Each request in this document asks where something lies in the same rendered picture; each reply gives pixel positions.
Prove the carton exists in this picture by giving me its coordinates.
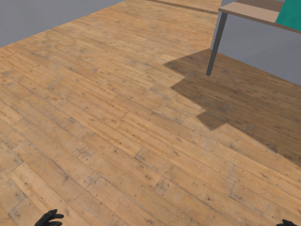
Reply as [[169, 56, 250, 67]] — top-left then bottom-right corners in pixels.
[[276, 0, 301, 31]]

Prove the robot left hand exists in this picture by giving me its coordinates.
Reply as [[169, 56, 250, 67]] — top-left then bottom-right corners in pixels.
[[34, 209, 64, 226]]

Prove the table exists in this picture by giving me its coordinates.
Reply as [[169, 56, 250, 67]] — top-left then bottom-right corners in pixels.
[[206, 0, 301, 76]]

